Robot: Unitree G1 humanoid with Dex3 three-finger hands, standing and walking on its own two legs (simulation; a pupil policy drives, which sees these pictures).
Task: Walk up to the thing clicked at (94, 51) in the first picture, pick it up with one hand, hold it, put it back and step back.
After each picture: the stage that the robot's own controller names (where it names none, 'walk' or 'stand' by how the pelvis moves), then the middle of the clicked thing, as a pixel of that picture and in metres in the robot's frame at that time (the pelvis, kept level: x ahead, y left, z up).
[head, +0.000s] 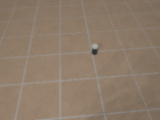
stand; (94, 49) +1.27 -0.17 -0.72
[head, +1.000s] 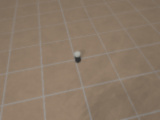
walk; (77, 57) +1.16 +0.11 -0.70
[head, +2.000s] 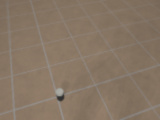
walk; (60, 94) +0.69 +0.20 -0.70
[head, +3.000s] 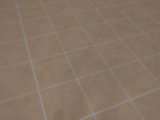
walk; out of the picture +0.39 +0.17 -0.71
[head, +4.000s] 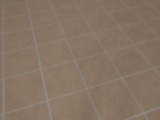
stand; out of the picture +0.30 +0.17 -0.72
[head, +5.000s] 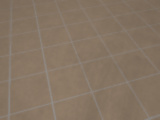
stand; out of the picture +0.29 +0.15 -0.72
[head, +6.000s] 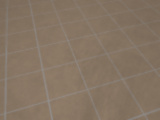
stand; out of the picture +0.31 +0.18 -0.73
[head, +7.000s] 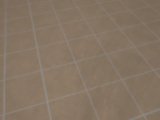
stand; out of the picture +0.30 +0.19 -0.73
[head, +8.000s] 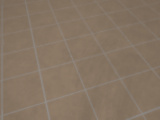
go down; out of the picture +0.29 +0.19 -0.73
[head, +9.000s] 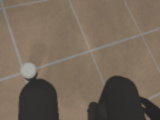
go down; (29, 72) +0.39 +0.20 -0.33
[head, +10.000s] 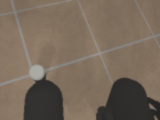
approach; (38, 74) +0.39 +0.19 -0.31
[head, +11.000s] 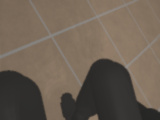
close in; out of the picture +0.38 +0.23 -0.22
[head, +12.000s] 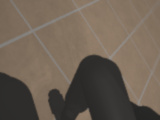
close; out of the picture +0.39 +0.25 -0.22
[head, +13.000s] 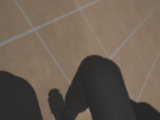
lift; out of the picture +0.37 +0.24 -0.22
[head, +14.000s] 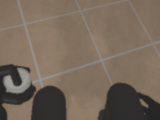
lift; (20, 86) +0.31 +0.21 -0.05
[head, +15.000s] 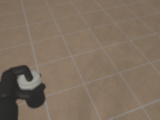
hold; (32, 89) +0.32 +0.17 +0.04
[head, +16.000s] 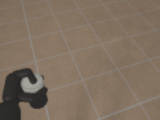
hold; (35, 91) +0.32 +0.17 +0.00
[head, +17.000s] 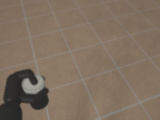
crouch; (36, 92) +0.32 +0.17 +0.00
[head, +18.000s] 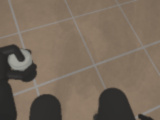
crouch; (24, 66) +0.40 +0.19 -0.08
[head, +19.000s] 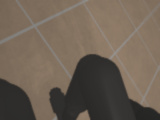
lower; out of the picture +0.41 +0.27 -0.22
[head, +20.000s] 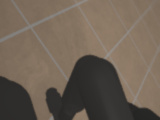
lower; out of the picture +0.41 +0.27 -0.23
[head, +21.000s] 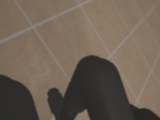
lower; out of the picture +0.40 +0.27 -0.22
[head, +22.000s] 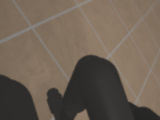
lower; out of the picture +0.41 +0.27 -0.22
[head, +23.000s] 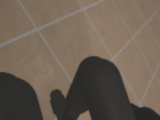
loosen; out of the picture +0.39 +0.24 -0.22
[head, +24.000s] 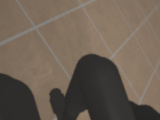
withdraw; out of the picture +0.38 +0.23 -0.22
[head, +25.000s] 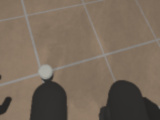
walk; (46, 73) +0.41 +0.18 -0.35
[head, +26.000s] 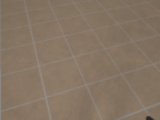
stand; out of the picture +0.32 +0.15 -0.66
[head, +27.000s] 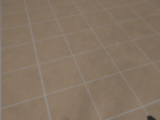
stand; out of the picture +0.34 +0.17 -0.67
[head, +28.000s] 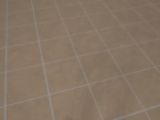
stand; out of the picture +0.34 +0.15 -0.70
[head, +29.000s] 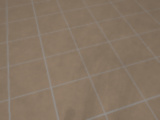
walk; out of the picture +0.36 +0.15 -0.71
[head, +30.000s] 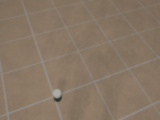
walk; (57, 95) +0.56 +0.16 -0.70
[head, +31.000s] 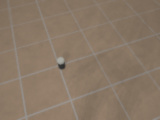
walk; (61, 63) +0.88 +0.22 -0.69
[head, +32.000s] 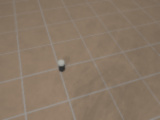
stand; (61, 65) +0.98 +0.18 -0.71
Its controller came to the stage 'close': yes
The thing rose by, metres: 0.72
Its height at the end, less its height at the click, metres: +0.00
